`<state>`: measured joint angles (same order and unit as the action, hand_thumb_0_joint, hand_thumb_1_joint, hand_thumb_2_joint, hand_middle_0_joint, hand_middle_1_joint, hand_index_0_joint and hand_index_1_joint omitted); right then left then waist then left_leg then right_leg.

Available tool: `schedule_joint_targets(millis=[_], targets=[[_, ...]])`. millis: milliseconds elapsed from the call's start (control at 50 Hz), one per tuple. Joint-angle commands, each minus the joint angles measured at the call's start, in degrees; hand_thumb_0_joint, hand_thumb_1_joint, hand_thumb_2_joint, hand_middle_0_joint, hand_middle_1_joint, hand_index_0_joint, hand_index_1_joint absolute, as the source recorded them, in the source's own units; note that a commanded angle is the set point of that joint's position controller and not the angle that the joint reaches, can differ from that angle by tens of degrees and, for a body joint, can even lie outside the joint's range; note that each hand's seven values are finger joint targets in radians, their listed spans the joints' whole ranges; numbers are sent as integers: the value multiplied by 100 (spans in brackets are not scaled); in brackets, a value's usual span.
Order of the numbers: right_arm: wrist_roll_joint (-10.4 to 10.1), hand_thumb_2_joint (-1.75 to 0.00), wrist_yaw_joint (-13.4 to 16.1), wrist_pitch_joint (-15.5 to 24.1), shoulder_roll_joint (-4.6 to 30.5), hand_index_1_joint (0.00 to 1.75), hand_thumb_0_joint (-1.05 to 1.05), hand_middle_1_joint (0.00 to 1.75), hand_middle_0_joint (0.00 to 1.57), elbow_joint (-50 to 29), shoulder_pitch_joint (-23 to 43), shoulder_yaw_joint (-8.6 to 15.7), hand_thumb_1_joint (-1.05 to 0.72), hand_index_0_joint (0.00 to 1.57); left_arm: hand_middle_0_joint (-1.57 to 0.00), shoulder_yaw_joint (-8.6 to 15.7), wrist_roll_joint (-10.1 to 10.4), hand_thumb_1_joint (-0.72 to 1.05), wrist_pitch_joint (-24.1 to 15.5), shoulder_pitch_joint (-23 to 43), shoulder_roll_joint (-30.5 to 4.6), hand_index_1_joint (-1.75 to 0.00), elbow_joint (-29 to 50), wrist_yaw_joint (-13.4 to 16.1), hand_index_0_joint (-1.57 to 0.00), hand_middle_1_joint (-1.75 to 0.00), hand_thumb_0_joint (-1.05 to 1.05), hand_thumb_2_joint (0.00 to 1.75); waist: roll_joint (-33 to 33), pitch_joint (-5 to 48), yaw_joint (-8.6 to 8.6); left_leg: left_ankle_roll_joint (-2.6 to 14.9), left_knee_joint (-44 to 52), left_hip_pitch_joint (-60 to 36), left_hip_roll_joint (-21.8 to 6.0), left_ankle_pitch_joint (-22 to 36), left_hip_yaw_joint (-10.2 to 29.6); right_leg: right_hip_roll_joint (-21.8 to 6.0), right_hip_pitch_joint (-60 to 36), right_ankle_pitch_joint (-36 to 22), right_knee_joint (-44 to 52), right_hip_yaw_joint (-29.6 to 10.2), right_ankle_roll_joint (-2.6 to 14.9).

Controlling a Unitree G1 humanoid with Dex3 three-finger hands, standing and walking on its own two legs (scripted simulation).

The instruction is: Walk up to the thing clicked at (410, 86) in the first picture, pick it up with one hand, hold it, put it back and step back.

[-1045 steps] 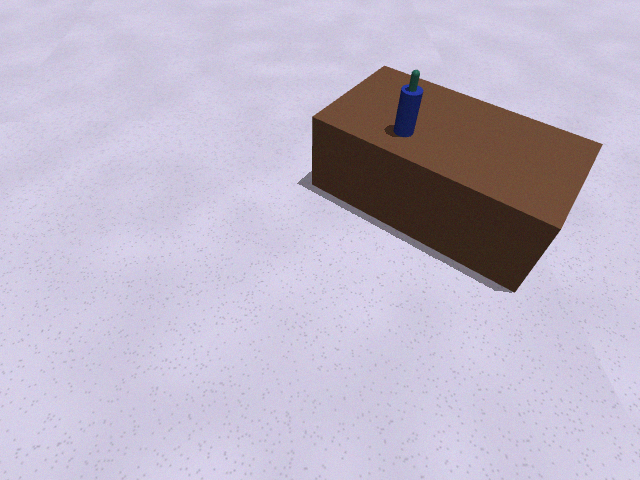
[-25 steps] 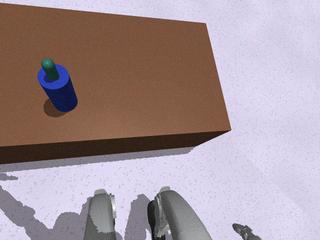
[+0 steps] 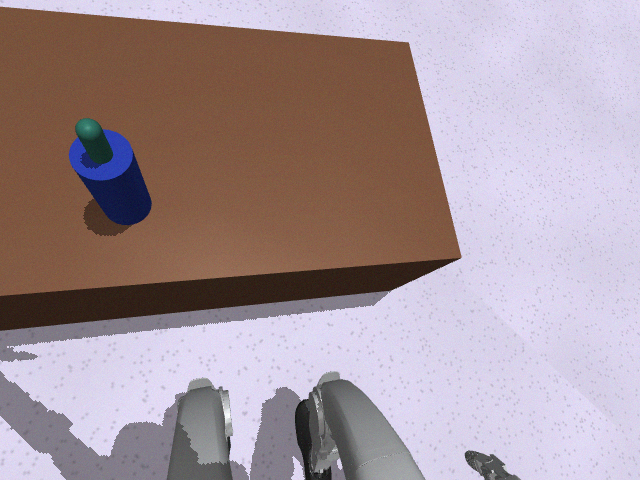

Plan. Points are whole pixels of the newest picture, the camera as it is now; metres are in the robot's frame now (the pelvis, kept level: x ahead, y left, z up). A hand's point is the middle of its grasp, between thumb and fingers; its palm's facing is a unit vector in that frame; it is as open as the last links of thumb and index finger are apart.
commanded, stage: go down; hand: left
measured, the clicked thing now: (110, 171) +0.54 +0.22 -0.18
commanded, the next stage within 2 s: approach in 0.36 s
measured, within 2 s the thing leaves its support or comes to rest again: neither
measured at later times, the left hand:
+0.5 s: hand out of the picture +0.46 +0.42 +0.07, palm faces +0.33 -0.95 +0.00, open 17.7 cm
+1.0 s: hand out of the picture +0.51 +0.34 -0.13, palm faces +0.27 -0.96 +0.07, open 17.7 cm
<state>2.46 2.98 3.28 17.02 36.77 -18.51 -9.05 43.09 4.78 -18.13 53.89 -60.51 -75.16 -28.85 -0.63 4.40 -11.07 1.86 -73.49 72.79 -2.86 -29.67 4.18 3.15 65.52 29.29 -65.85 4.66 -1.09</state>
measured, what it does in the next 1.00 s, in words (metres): lowers itself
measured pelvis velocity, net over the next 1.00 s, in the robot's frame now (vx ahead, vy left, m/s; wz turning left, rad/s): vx -0.03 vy -0.01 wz -0.06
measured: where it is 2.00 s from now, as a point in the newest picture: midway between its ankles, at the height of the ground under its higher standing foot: (267, 466)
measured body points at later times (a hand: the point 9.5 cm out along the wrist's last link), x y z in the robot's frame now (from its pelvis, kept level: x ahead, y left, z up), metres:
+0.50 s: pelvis +0.00 +0.00 +0.00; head +0.18 +0.08 +0.40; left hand +0.44 +0.47 +0.08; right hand +0.04 -0.27 -0.09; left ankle +0.03 +0.09 -0.62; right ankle +0.01 -0.14 -0.62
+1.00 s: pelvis -0.03 -0.01 -0.12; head +0.22 +0.08 +0.24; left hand +0.49 +0.39 -0.13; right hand +0.01 -0.27 -0.21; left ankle +0.03 +0.09 -0.62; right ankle +0.01 -0.14 -0.62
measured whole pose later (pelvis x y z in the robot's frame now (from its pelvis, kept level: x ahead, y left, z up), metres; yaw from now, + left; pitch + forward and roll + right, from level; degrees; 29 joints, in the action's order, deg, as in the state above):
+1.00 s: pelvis -0.03 -0.01 -0.12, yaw -4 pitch +38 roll -10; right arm 6.0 -1.9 1.1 16.3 34.5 -13.5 -10.4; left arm 40.4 3.7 -29.2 62.2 -54.9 -77.3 -23.8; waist -2.5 5.2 -14.6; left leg 1.8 -99.8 102.0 -2.9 -36.0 5.0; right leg 3.1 95.2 37.1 -94.2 5.5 -0.8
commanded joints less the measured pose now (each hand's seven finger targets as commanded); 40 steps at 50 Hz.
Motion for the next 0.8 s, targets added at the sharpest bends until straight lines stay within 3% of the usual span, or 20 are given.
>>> schedule_joint_targets(millis=[0,120,220,280,320,380,400,460,580,660,720,780], targets=[[-35,-89,116,41,1292,30,0,30,20,-105,-1165,498,-89,20,-5,150,189,-61,-386,1444,-2137,-9,1231,-73,-5,-8,0,9,1848,3116,249,-100,724,-3580,-62,3044,346,11,-452,-1737,560,-105,331],[-35,-89,117,56,1300,30,0,30,20,-101,-1121,508,-89,20,-4,87,215,-61,-429,1470,-2022,-10,1220,-78,-4,-9,0,11,1801,3073,229,-132,774,-3674,-85,2929,400,19,-316,-1580,543,-73,347],[-22,-89,130,48,1319,30,0,30,20,-44,-1122,511,-89,20,-4,184,178,-61,-479,1866,-2347,-10,1538,-38,-5,-10,0,10,2123,3196,284,-142,852,-3709,-67,2517,380,0,-323,-1328,562,-116,363],[-18,-89,137,61,1314,30,0,30,20,-58,-1057,501,-89,20,-4,111,143,-61,-445,1834,-2278,-9,1431,-32,-5,-9,0,9,2261,3123,290,-183,952,-3795,-113,2316,466,2,-168,-1153,552,-104,365],[-28,-89,148,52,1296,30,0,30,20,-91,-1071,476,-89,20,-4,103,145,-61,-391,1758,-2254,-9,1293,-29,-5,-9,0,10,2032,3064,246,-120,889,-3589,-59,2382,362,5,-398,-1311,638,-125,353],[-24,-89,139,72,1315,30,0,30,20,-106,-1077,497,-89,20,-4,-74,140,-61,-342,1595,-2007,-9,1125,-76,-4,-8,0,10,2026,2958,215,-154,878,-3680,-97,2616,409,11,-222,-1343,587,-89,363],[-31,-89,139,73,1322,30,0,30,20,-116,-1085,513,-89,20,-4,-28,143,-61,-327,1558,-2017,-9,1161,-74,-4,-9,0,10,1970,2937,243,-160,881,-3658,-116,2646,441,16,-177,-1352,577,-70,359],[-53,-88,133,80,1334,30,0,30,20,-147,-1066,515,-85,20,-5,-4,205,-61,-337,1674,-2077,-4,1185,-103,-7,-5,0,0,1817,2856,196,-135,902,-3486,-119,2259,457,14,-210,-1202,607,-97,342],[-55,-88,93,108,1321,30,0,30,20,-119,-1054,437,-85,20,-5,-162,415,-61,-437,1595,-1465,-4,514,-66,-7,-5,0,0,1512,2480,61,-129,585,-3043,-139,2377,533,7,335,-1219,255,-61,336],[-3,-88,0,91,1305,30,0,30,20,-140,-1011,402,-85,20,-5,-517,310,-61,-612,1812,-1136,-4,299,42,-6,-5,0,1,1572,2381,-27,-117,209,-2608,-101,2244,492,-11,824,-1116,-89,-80,361],[60,-88,-121,62,1312,30,0,30,20,-230,-954,360,-85,20,-4,-572,281,-61,-872,1925,-1069,-5,243,140,-6,-6,0,2,1573,2690,-76,-118,-249,-2295,-124,2132,574,-6,1332,-966,-562,-56,377],[144,-88,-224,13,1293,30,0,30,20,-234,-924,296,-85,20,-3,-371,322,-61,-1251,2269,-1355,-7,560,237,-5,-8,0,4,1839,3211,-43,-96,-809,-1840,-78,2149,527,-8,1658,-988,-1141,-97,391]])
